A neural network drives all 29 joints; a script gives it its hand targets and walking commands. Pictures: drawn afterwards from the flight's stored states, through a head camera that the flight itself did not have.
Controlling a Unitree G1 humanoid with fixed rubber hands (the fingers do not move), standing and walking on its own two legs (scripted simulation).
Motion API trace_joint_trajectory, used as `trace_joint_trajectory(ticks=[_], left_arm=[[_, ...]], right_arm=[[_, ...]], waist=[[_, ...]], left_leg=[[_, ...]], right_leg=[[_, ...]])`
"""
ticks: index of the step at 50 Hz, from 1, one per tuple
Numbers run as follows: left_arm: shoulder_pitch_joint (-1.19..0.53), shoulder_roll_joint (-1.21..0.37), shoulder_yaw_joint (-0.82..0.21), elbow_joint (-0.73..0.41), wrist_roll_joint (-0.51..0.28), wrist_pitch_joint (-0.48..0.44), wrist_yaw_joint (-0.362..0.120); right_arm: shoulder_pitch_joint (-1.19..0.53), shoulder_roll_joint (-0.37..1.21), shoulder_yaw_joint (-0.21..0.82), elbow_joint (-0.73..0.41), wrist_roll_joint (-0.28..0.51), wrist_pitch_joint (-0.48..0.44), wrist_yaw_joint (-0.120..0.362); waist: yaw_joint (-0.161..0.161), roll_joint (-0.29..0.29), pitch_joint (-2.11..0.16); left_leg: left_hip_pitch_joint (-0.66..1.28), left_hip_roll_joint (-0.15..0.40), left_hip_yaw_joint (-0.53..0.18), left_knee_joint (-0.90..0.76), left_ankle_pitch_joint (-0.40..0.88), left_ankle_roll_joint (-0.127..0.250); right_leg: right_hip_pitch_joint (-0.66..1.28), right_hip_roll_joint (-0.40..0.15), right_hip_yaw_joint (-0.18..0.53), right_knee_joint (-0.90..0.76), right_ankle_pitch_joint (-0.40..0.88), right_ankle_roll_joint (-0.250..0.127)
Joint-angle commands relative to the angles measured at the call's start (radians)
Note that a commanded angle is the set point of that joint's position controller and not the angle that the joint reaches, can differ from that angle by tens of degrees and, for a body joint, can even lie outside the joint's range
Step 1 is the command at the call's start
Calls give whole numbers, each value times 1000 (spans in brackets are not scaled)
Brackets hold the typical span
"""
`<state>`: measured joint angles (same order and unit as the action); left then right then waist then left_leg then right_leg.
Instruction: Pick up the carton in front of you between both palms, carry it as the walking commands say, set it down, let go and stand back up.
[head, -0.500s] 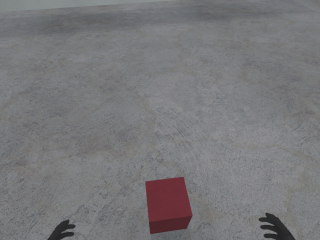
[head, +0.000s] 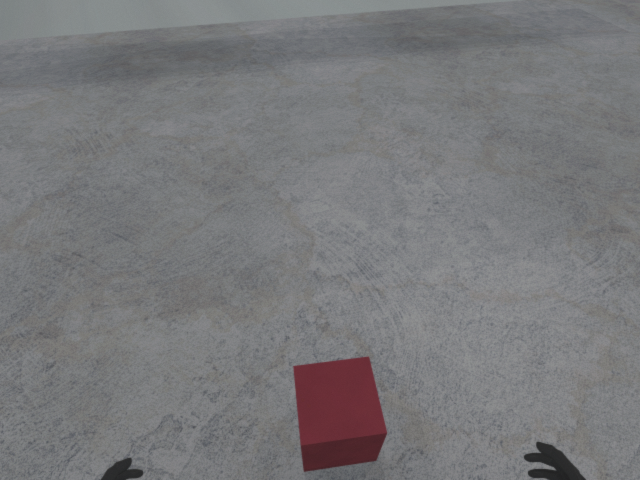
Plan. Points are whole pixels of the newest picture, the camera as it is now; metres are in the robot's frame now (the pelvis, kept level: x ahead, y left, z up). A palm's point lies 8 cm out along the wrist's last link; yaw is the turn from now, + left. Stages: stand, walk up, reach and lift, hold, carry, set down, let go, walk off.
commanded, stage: stand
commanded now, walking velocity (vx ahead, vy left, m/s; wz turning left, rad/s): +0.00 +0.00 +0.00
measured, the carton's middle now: (336, 414) +0.43 -0.04 -0.65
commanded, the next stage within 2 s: none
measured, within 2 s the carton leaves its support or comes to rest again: neither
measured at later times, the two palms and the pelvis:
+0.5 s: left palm out of the picture +0.08 +0.30 -0.10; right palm out of the picture +0.08 -0.31 -0.09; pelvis -0.02 +0.00 +0.00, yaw +0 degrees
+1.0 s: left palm out of the picture +0.07 +0.30 -0.10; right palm out of the picture +0.08 -0.31 -0.09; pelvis -0.02 +0.00 +0.01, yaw +0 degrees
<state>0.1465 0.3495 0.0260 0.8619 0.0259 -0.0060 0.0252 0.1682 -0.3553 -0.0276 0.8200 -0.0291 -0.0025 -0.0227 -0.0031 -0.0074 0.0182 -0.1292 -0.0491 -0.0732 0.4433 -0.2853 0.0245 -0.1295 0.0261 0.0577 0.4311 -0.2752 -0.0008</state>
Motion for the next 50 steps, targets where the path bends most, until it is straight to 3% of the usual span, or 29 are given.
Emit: trace_joint_trajectory(ticks=[1, 17, 50], left_arm=[[-39, 156, 32, -30, -1, -15, 0], [-47, 178, 23, 49, -6, -16, -8], [-71, 204, 10, 128, -14, -17, -11]], right_arm=[[-36, -164, -35, -30, 0, -15, -1], [-48, -185, -25, 55, 8, -19, 2], [-74, -206, -12, 149, 17, -20, 4]], waist=[[0, 11, -27], [2, 8, -8], [3, 10, -21]], left_leg=[[-20, 123, -97, -80, 239, -1], [-16, 130, -110, -122, 177, 1], [13, 144, -109, -145, 242, 1]], right_leg=[[20, -107, 85, -63, 236, -18], [22, -114, 96, -113, 179, -20], [47, -127, 91, -141, 225, -22]])
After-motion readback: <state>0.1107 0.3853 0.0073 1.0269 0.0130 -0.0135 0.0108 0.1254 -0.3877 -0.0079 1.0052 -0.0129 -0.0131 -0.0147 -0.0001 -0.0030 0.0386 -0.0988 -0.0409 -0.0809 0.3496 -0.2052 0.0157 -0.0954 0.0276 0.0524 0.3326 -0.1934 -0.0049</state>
